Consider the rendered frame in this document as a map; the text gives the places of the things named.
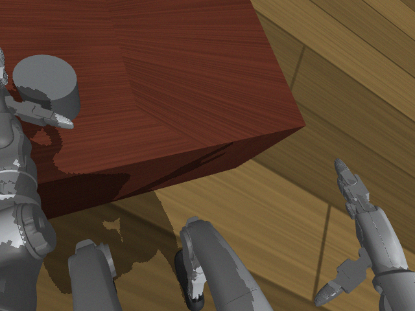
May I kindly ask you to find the left robot hand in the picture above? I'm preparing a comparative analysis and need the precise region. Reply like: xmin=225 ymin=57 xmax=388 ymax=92
xmin=0 ymin=48 xmax=74 ymax=129

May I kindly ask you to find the right robot hand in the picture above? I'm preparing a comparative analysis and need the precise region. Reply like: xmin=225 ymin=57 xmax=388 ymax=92
xmin=314 ymin=158 xmax=409 ymax=306

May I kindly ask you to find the right robot foot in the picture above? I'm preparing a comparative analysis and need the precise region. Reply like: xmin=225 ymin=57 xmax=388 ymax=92
xmin=174 ymin=249 xmax=204 ymax=311

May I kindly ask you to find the left robot arm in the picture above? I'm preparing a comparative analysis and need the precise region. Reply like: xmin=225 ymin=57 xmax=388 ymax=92
xmin=0 ymin=112 xmax=56 ymax=311

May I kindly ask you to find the can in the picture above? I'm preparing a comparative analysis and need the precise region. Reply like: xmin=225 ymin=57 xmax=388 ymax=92
xmin=12 ymin=54 xmax=80 ymax=125

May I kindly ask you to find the right robot arm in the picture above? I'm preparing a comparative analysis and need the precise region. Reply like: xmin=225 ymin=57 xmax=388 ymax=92
xmin=372 ymin=270 xmax=415 ymax=311

